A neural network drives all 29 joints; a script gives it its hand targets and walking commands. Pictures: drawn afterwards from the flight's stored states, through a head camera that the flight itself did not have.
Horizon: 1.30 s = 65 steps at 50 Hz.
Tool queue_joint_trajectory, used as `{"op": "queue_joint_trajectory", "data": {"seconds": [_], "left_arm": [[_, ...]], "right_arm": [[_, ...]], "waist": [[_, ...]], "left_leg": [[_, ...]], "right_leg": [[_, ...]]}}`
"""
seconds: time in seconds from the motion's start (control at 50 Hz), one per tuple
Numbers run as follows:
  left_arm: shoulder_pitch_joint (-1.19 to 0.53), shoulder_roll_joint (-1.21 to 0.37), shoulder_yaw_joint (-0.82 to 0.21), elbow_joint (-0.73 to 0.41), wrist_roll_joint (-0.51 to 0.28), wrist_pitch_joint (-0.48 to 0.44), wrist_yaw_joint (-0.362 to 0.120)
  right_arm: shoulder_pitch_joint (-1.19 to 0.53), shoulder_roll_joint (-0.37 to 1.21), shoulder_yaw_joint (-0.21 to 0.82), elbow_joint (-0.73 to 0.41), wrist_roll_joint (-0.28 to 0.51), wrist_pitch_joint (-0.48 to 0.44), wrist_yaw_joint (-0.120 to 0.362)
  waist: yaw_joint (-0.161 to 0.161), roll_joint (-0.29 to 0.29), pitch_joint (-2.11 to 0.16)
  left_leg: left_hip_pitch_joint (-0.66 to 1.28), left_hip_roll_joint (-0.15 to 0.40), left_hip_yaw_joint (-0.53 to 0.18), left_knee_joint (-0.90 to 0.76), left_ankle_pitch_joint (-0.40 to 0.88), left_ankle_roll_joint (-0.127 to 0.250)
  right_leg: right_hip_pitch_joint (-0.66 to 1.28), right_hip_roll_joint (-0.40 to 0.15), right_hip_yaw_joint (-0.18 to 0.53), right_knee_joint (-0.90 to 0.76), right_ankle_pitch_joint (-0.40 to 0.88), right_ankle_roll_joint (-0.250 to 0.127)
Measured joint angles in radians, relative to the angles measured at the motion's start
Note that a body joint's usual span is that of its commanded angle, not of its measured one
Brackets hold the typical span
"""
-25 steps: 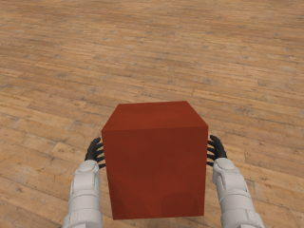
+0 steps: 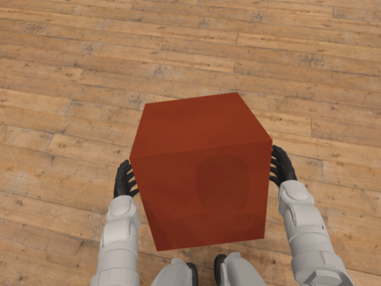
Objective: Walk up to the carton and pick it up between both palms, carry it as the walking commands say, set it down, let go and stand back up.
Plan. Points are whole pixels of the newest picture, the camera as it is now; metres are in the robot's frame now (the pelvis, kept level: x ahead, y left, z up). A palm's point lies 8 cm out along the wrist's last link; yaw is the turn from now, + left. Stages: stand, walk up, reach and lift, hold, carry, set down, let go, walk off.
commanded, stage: set down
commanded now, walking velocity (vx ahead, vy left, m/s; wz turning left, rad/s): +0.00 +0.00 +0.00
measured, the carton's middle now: (200, 165) +0.42 +0.01 -0.17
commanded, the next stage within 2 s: none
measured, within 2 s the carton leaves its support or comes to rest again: neither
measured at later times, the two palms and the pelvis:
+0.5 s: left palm (138, 188) +0.35 +0.17 -0.14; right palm (275, 175) +0.38 -0.18 -0.14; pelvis -0.03 -0.02 -0.08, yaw +1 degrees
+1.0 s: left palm (142, 185) +0.38 +0.18 -0.22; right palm (262, 171) +0.41 -0.17 -0.22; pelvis -0.06 -0.04 -0.16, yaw +4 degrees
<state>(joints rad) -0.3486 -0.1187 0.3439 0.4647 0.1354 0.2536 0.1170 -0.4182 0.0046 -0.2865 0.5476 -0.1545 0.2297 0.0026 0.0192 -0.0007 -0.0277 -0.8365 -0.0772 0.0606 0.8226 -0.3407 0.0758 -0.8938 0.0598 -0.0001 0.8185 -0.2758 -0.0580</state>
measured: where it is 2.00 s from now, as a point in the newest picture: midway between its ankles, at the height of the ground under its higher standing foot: outside the picture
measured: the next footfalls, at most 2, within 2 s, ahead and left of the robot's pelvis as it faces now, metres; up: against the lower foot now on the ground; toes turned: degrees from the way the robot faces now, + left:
none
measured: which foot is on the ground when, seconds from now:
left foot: down 0.00-1.00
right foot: down 0.00-1.00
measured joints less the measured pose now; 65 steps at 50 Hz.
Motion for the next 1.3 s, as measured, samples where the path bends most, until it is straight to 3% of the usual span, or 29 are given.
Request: {"op": "queue_joint_trajectory", "data": {"seconds": [0.12, 0.3, 0.38, 0.46, 0.56, 0.74, 1.12, 1.2, 1.3], "left_arm": [[-0.028, 0.010, -0.004, -0.004, -0.032, -0.018, 0.020], [-0.145, 0.037, 0.043, 0.056, -0.012, 0.011, -0.010], [-0.195, 0.058, 0.051, 0.072, -0.014, 0.019, -0.021], [-0.241, 0.078, 0.052, 0.092, -0.022, 0.024, -0.027], [-0.304, 0.100, 0.068, 0.125, -0.027, 0.042, 0.013], [-0.427, 0.170, 0.098, 0.213, -0.025, 0.069, -0.023], [-0.561, 0.222, 0.070, 0.252, -0.050, 0.074, -0.049], [-0.577, 0.228, 0.036, 0.241, -0.076, 0.075, -0.020], [-0.620, 0.236, -0.014, 0.234, -0.113, 0.079, 0.073]], "right_arm": [[-0.060, -0.005, -0.014, 0.009, 0.007, -0.009, 0.005], [-0.146, -0.010, -0.051, 0.039, 0.008, 0.018, 0.010], [-0.177, -0.016, -0.031, 0.029, 0.022, 0.030, -0.029], [-0.218, -0.015, -0.008, 0.024, 0.043, 0.044, -0.109], [-0.288, -0.016, -0.001, 0.057, 0.046, 0.065, -0.132], [-0.399, -0.005, -0.024, 0.092, 0.026, 0.107, -0.165], [-0.523, -0.077, -0.026, 0.126, 0.043, 0.106, -0.140], [-0.535, -0.097, -0.010, 0.123, 0.074, 0.097, -0.157], [-0.587, -0.126, 0.004, 0.150, 0.103, 0.084, -0.164]], "waist": [[-0.014, 0.009, -0.075], [-0.009, 0.000, -0.110], [-0.004, -0.002, -0.115], [0.005, -0.008, -0.121], [0.014, -0.017, -0.125], [0.006, -0.024, -0.118], [-0.005, -0.006, -0.083], [-0.006, -0.005, -0.070], [-0.009, -0.005, -0.020]], "left_leg": [[-0.153, -0.003, -0.012, 0.081, -0.018, -0.003], [-0.316, 0.006, 0.007, 0.197, -0.046, -0.008], [-0.401, 0.013, 0.014, 0.261, -0.059, -0.012], [-0.481, 0.019, 0.023, 0.326, -0.073, -0.017], [-0.569, 0.022, 0.027, 0.408, -0.088, -0.026], [-0.705, 0.022, 0.008, 0.553, -0.117, -0.046], [-0.923, 0.018, 0.010, 0.747, -0.164, -0.034], [-0.971, 0.020, 0.014, 0.786, -0.172, -0.025], [-1.013, 0.023, 0.025, 0.838, -0.180, -0.013]], "right_leg": [[-0.145, -0.006, -0.019, 0.071, -0.018, -0.003], [-0.316, 0.000, -0.015, 0.192, -0.041, -0.013], [-0.405, 0.004, -0.015, 0.256, -0.050, -0.019], [-0.490, 0.007, -0.016, 0.324, -0.060, -0.027], [-0.583, 0.006, -0.022, 0.411, -0.076, -0.039], [-0.713, -0.005, -0.060, 0.549, -0.106, -0.065], [-0.923, -0.021, -0.082, 0.728, -0.148, -0.065], [-0.968, -0.023, -0.084, 0.761, -0.152, -0.059], [-1.009, -0.025, -0.081, 0.809, -0.156, -0.052]]}}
